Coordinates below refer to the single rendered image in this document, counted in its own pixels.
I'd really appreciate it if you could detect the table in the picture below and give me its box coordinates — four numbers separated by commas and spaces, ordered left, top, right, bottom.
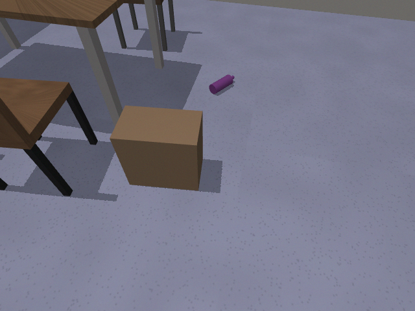
0, 0, 164, 126

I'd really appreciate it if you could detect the chair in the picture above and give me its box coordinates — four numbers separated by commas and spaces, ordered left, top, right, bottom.
113, 0, 175, 51
0, 78, 98, 196

